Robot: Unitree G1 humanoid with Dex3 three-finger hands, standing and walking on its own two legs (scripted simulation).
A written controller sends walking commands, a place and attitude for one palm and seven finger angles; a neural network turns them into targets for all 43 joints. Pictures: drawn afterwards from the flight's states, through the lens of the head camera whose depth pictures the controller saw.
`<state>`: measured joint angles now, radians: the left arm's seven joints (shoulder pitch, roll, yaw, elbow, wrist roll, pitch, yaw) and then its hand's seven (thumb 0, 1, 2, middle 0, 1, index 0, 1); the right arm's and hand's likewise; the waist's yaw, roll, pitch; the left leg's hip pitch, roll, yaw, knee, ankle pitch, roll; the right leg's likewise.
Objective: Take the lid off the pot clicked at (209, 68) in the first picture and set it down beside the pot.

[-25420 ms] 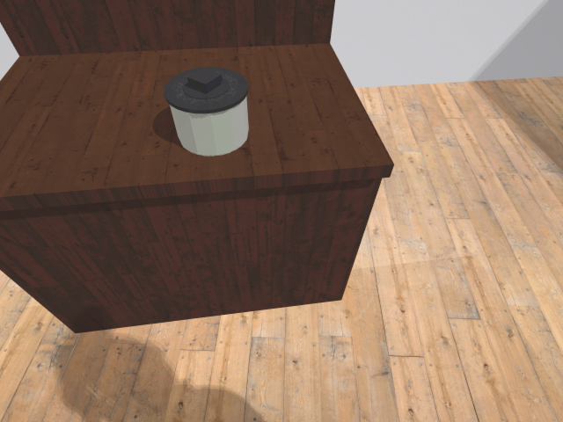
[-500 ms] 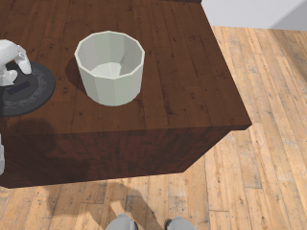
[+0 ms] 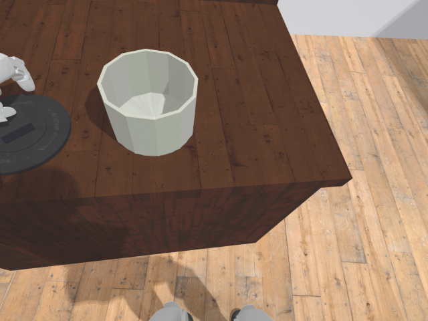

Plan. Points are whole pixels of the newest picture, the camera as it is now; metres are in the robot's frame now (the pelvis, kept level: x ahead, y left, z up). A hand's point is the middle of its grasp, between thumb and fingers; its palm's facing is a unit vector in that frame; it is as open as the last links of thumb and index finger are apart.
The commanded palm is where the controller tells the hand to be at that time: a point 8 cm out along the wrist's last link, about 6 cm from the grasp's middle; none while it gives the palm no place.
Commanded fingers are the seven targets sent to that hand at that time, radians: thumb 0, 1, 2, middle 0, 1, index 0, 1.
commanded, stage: open the fingers wide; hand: left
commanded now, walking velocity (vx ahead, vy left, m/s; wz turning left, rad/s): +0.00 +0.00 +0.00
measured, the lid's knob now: (11, 123) +0.47 +0.35 +0.04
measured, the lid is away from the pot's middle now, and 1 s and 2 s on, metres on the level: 0.25 0.25 0.25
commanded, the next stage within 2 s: raise the empty hand in 0.22 s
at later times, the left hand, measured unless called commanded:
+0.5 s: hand out of the picture +0.47 +0.35 +0.08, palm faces -0.39 -0.13 -0.91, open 9.3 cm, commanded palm +0.48 +0.33 +0.14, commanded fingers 0.00 -0.10 0.84 -0.44 -0.69 -0.44 -0.69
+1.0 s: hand out of the picture +0.44 +0.35 +0.13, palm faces -0.38 -0.14 -0.92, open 11.1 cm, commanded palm +0.47 +0.33 +0.19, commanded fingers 0.00 -0.10 0.84 -0.44 -0.69 -0.44 -0.69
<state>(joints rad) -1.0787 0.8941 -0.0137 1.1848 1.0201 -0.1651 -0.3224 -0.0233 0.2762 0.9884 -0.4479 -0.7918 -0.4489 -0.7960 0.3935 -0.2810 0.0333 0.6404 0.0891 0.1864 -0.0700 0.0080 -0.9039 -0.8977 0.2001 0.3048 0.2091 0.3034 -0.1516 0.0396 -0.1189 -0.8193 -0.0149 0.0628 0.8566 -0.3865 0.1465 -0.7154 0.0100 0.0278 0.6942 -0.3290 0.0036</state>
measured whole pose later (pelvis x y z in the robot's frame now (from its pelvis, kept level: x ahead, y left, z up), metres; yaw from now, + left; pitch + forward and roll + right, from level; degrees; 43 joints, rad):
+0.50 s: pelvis +0.00 +0.01 +0.00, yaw +1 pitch +18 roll -7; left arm -1.01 0.85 0.00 1.10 1.02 -0.16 -0.33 -0.03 0.15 1.01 -0.45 -0.69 -0.45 -0.69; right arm 0.38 -0.28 0.01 0.63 0.08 0.21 -0.04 0.01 -0.90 -0.90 0.20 0.30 0.21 0.30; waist -0.13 0.04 -0.12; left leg -0.77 -0.02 0.06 0.83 -0.38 0.15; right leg -0.67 0.01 0.03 0.66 -0.31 -0.01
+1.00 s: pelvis +0.00 +0.00 +0.02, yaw +3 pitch +14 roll -6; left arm -1.04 0.81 -0.05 1.11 1.00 -0.13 -0.37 0.00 -0.09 0.84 -0.46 -0.68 -0.45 -0.68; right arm 0.37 -0.28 0.01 0.68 0.08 0.15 -0.07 0.01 -0.90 -0.90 0.20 0.30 0.21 0.30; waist -0.11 0.04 -0.10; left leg -0.63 -0.05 0.03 0.70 -0.32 0.14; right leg -0.52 -0.01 0.03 0.54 -0.28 -0.01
